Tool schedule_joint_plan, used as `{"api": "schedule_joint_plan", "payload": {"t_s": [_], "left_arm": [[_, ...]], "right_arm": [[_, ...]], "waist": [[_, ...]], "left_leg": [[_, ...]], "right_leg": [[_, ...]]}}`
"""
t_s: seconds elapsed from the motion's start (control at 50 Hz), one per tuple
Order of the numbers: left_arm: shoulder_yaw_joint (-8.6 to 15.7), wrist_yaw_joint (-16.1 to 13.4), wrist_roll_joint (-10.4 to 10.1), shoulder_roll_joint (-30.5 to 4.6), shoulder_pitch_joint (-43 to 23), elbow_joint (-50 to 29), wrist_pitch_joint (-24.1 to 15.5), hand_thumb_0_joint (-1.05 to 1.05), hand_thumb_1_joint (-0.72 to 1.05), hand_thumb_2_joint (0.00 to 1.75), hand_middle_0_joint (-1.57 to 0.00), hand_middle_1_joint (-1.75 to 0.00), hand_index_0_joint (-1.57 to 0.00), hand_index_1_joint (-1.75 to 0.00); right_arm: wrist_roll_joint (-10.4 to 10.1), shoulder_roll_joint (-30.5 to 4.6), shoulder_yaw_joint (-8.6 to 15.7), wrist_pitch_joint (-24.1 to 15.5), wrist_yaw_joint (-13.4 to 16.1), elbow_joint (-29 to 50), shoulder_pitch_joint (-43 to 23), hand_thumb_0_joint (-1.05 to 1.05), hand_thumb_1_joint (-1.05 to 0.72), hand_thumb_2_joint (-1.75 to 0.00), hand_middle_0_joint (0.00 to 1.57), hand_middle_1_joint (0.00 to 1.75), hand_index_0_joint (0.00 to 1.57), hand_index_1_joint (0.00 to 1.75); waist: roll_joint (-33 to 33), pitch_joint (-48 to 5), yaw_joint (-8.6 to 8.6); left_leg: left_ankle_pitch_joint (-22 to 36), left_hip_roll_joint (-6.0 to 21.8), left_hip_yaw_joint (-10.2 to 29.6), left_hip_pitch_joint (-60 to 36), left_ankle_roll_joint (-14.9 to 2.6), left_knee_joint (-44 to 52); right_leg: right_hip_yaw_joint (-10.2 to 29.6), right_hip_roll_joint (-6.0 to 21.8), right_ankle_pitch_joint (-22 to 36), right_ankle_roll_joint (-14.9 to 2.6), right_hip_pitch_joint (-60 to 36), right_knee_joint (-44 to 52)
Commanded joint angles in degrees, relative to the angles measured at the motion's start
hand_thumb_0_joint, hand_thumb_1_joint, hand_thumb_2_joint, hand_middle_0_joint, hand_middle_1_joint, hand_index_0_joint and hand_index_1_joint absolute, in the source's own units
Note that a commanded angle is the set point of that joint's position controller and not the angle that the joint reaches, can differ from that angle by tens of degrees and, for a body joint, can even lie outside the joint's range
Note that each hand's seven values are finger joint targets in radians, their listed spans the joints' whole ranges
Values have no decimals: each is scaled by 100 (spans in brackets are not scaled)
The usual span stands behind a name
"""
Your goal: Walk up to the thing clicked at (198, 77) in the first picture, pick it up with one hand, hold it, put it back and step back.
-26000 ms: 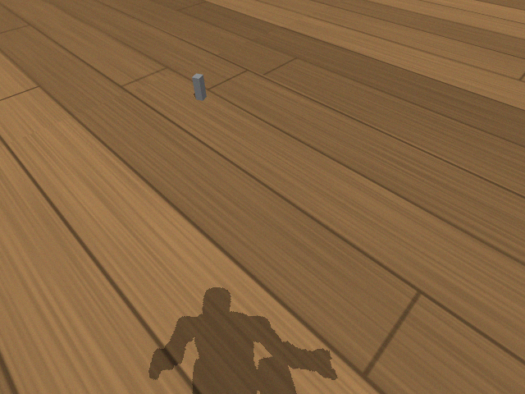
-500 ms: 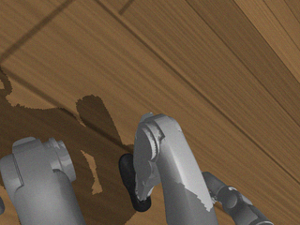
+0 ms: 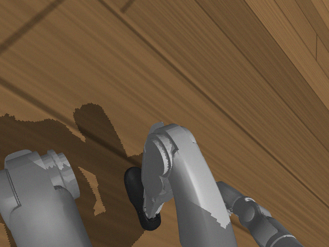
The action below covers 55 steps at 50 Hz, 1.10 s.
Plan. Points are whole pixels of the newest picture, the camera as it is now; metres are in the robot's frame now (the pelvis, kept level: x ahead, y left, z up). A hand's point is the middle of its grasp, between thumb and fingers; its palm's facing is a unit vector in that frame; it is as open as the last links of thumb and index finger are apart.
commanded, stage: loosen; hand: left
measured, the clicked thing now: out of the picture +0.43 +0.31 -0.19
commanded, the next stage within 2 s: open in 0.04 s
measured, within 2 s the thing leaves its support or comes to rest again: rests again in 0.86 s
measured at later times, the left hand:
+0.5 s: hand out of the picture +0.43 +0.31 -0.16, palm faces +0.44 -0.90 -0.01, open 15.2 cm
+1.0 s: hand out of the picture +0.41 +0.40 -0.07, palm faces +0.44 -0.90 -0.08, open 16.7 cm
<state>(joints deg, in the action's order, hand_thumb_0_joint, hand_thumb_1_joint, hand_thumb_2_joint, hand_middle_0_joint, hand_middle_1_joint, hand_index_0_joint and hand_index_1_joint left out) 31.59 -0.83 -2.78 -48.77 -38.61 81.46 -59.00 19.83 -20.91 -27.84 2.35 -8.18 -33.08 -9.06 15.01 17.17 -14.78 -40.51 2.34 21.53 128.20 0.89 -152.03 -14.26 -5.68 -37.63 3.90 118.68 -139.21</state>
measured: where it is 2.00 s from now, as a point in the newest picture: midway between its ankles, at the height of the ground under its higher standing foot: (107, 230)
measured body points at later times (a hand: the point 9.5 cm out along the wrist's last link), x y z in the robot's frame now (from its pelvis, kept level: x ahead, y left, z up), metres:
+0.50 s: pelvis +0.00 +0.00 +0.00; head +0.22 +0.18 +0.34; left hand +0.40 +0.36 -0.16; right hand +0.17 -0.24 -0.04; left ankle +0.08 +0.13 -0.25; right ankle +0.13 -0.12 -0.25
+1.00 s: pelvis +0.00 +0.00 +0.02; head +0.19 +0.17 +0.39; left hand +0.38 +0.44 -0.06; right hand +0.18 -0.24 -0.04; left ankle +0.08 +0.13 -0.25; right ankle +0.13 -0.12 -0.25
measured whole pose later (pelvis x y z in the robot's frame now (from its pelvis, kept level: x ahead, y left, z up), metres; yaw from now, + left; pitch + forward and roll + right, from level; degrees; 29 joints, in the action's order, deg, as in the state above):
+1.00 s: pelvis +0.00 +0.00 +0.02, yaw +2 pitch +19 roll -15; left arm 31.1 11.1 -8.4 -49.8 -37.8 67.7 -44.2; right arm 13.0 -20.5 -21.1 4.6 -5.5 -33.1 -2.7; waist 8.9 7.8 -10.3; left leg -39.4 2.7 17.7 129.3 -0.4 -147.4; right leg -12.1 -4.4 -38.1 3.3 119.6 -136.4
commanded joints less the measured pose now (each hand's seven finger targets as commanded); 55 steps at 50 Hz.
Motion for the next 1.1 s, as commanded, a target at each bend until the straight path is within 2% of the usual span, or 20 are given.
{"api": "schedule_joint_plan", "payload": {"t_s": [0.0, 0.08, 0.16, 0.26, 0.52, 0.58, 0.6, 0.66, 0.72, 0.76, 0.78, 0.8, 0.82, 0.88, 0.9, 0.92, 0.96, 0.98, 1.02, 1.08], "left_arm": [[24, -41, -98, -1140, -1260, -1037, -539, 0, 8, 107, -110, -119, -112, -118], [-20, -2, -246, -977, -1419, -1105, -576, 0, -6, 75, -91, -91, -94, -88], [115, 27, -230, -1244, -1290, -1089, -605, 0, -29, 49, -70, -66, -72, -64], [70, 77, -219, -1124, -1062, -738, -470, 0, -45, 23, -43, -36, -44, -36], [-23, 90, -297, -1014, -1297, -664, -560, 0, -49, 10, -9, -10, -10, -9], [94, 119, -321, -1291, -1286, -932, -627, 0, -45, 11, -7, -8, -8, -7], [345, 116, -325, -1487, -1151, -985, -612, 0, -42, 14, -6, -9, -7, -9], [616, 176, -234, -1891, -1064, -1523, -508, 0, -40, 15, -5, -9, -6, -8], [834, 286, -232, -2137, -963, -2256, -256, 0, -40, 15, -5, -8, -6, -8], [782, 457, -319, -1936, -998, -2667, -2, 0, -40, 15, -5, -9, -6, -8], [565, 572, -350, -1799, -1188, -2782, 159, 0, -43, 13, -6, -9, -7, -8], [659, 668, -405, -1794, -1125, -2765, 328, 0, -41, 14, -7, -10, -8, -9], [249, 823, -423, -1359, -1127, -2598, 520, 0, -40, 14, -8, -11, -9, -10], [-226, 1153, -485, -749, -867, -2045, 1090, 0, -39, 14, -7, -11, -9, -9], [-88, 1219, -528, -947, -1115, -2372, 1167, 0, -39, 14, -6, -12, -9, -9], [-290, 1301, -505, -704, -806, -1875, 1339, 0, -41, 13, -7, -13, -10, -10], [-249, 1395, -592, -670, -1058, -2095, 1434, 0, -35, 6, -3, -3, -3, -2], [421, 1053, 206, -1969, -606, -2069, 1766, 0, -43, 7, -6, -7, -6, -7], [125, 928, 202, -1453, -916, -2451, 2112, 0, -48, 7, -6, -9, -6, -8], [351, 757, 391, -1775, -886, -3395, 2573, 0, -51, 9, -7, -10, -6, -10]], "right_arm": [[45, -2003, 651, 40, 123, 38, 255, 0, -90, -89, 20, 30, 20, 30], [30, -2028, 660, 21, 132, 39, 257, 0, -90, -89, 20, 30, 20, 30], [31, -2019, 633, 19, 137, 24, 269, 0, -91, -90, 20, 30, 20, 30], [16, -2001, 620, 66, 160, 35, 258, 0, -91, -90, 20, 30, 20, 30], [5, -2032, 588, 44, 143, 163, 197, 0, -89, -90, 20, 30, 20, 30], [-1, -2005, 541, 54, 154, 216, 172, 0, -88, -90, 20, 30, 20, 30], [3, -2049, 588, 69, 178, 147, 273, 0, -88, -90, 20, 30, 20, 30], [7, -2066, 666, 120, 200, 159, 321, 0, -88, -90, 20, 30, 20, 30], [-81, -2090, 842, 214, 235, 238, 473, 0, -89, -90, 20, 30, 20, 30], [-187, -2032, 948, 238, 268, 367, 491, 0, -90, -90, 20, 30, 20, 30], [-272, -1948, 987, 247, 281, 315, 547, 0, -90, -90, 20, 30, 20, 30], [-330, -1963, 1066, 243, 313, 404, 573, 0, -90, -90, 20, 30, 20, 30], [-406, -1842, 1110, 266, 329, 167, 746, 0, -90, -90, 20, 30, 20, 30], [-598, -1758, 1280, 246, 392, 106, 957, 0, -88, -89, 20, 30, 20, 30], [-648, -1770, 1346, 240, 417, 44, 1062, 0, -87, -89, 20, 30, 20, 30], [-692, -1732, 1379, 233, 416, 128, 1001, 0, -87, -89, 20, 30, 20, 30], [-791, -1705, 1445, 218, 416, 189, 1034, 0, -78, -88, 20, 30, 20, 30], [-973, -1644, 1799, 312, 441, 47, 1255, 0, -86, -90, 20, 30, 20, 30], [-1098, -1516, 1890, 415, 422, 238, 1279, 0, -90, -90, 20, 30, 20, 30], [-1310, -1429, 2172, 514, 457, 280, 1424, 0, -92, -91, 20, 30, 20, 30]], "waist": [[-3225, -3560, -529], [-3226, -3532, -632], [-3311, -3559, -505], [-3131, -3391, -491], [-2979, -3188, -635], [-3155, -3277, -475], [-3221, -3418, -396], [-3745, -3733, -221], [-4309, -4178, -51], [-4349, -4398, 9], [-4351, -4345, -26], [-4226, -4345, -42], [-4089, -4118, -92], [-3391, -3677, -191], [-3239, -3682, -170], [-3059, -3666, -118], [-2836, -3623, -70], [-3336, -4409, 551], [-3566, -4808, 466], [-4215, -5438, 765]], "left_leg": [[917, 340, -572, -2456, 51, 1736], [855, 342, -533, -2467, 55, 1732], [872, 349, -553, -2439, 61, 1742], [847, 356, -576, -2273, 45, 1749], [434, 340, -470, -2162, 11, 1800], [522, 339, -521, -2217, 15, 1806], [710, 350, -528, -2347, 27, 1811], [980, 386, -561, -2709, 102, 1946], [1302, 403, -566, -3172, 175, 2180], [1448, 397, -612, -3253, 179, 2261], [1210, 378, -660, -3083, 142, 2280], [1183, 358, -713, -2919, 108, 2285], [869, 341, -748, -2693, 73, 2350], [493, 309, -816, -2106, -45, 2307], [485, 305, -818, -2060, -68, 2269], [365, 284, -847, -1970, -99, 2269], [161, 246, -812, -1877, -135, 2323], [509, 233, -955, -2684, -67, 2709], [580, 273, -960, -2958, -43, 2937], [812, 263, -1049, -3480, 15, 3246]], "right_leg": [[-555, -166, 1324, -405, -1640, 1021], [-595, -174, 1308, -390, -1610, 1027], [-572, -192, 1286, -410, -1689, 1009], [-556, -195, 1258, -424, -1623, 1063], [-656, -211, 985, -401, -1469, 1107], [-621, -214, 993, -424, -1537, 1103], [-601, -210, 1145, -412, -1667, 1092], [-544, -183, 1280, -452, -1681, 975], [-478, -136, 1417, -499, -1622, 926], [-406, -114, 1511, -520, -1587, 947], [-339, -106, 1355, -533, -1466, 1004], [-314, -104, 1400, -522, -1556, 1069], [-287, -88, 1158, -517, -1370, 1126], [-257, -85, 925, -482, -1076, 1312], [-265, -93, 931, -475, -1011, 1354], [-239, -81, 808, -482, -949, 1375], [-277, -62, 612, -490, -828, 1410], [-125, 19, 620, -533, -926, 1533], [-66, 29, 633, -561, -890, 1581], [88, 85, 717, -624, -747, 1545]]}}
